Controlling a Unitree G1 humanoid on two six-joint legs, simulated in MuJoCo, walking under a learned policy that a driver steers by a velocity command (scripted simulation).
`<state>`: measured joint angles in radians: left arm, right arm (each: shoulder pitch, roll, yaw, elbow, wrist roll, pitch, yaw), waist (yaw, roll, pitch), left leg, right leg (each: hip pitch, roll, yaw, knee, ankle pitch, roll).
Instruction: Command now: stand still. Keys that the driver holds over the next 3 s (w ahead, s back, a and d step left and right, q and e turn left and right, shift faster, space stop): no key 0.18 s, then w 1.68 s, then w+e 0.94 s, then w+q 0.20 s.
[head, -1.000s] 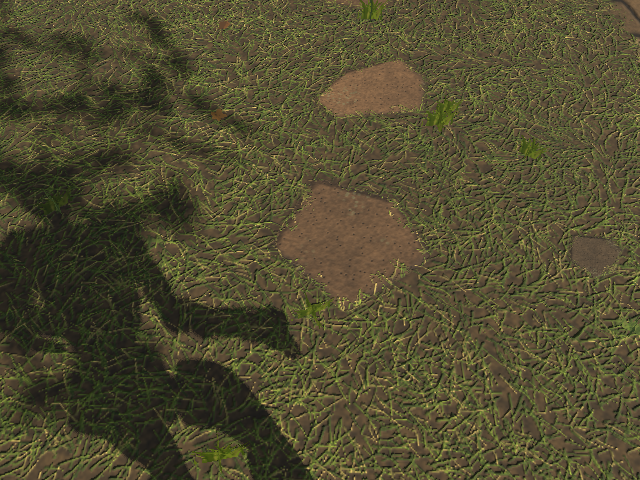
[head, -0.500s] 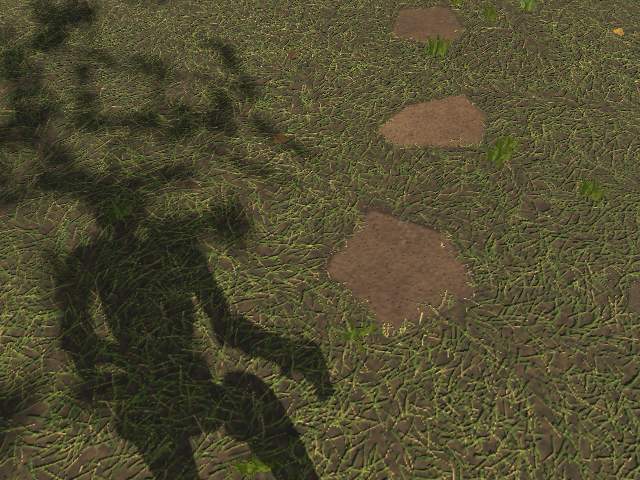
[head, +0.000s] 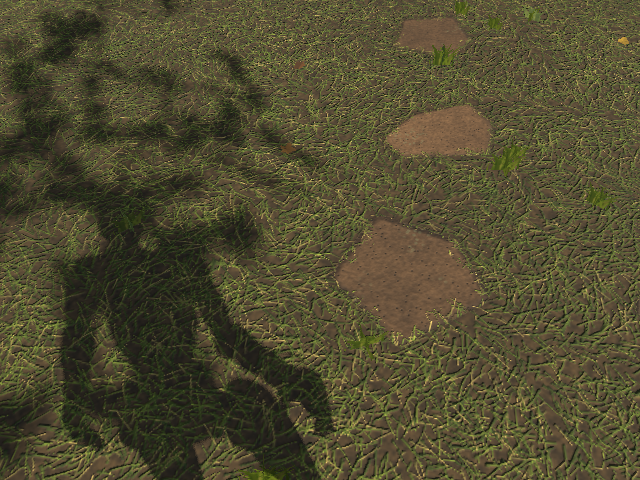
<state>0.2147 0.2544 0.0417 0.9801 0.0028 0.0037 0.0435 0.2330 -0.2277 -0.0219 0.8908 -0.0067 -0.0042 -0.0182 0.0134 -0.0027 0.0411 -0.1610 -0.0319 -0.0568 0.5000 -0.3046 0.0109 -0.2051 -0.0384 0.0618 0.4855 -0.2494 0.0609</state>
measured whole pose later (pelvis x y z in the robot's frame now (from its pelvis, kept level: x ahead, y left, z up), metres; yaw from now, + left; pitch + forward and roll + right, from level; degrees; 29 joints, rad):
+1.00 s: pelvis +0.32 +0.01 +0.00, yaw -1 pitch +0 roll +1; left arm 0.36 0.25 0.03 1.00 -0.03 -0.10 0.00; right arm 0.11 -0.25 -0.05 0.88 0.01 -0.10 0.04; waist 0.02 -0.02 0.05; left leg -0.35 -0.04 0.06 0.48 -0.14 0.07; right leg -0.31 -0.03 0.05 1.19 -0.38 -0.05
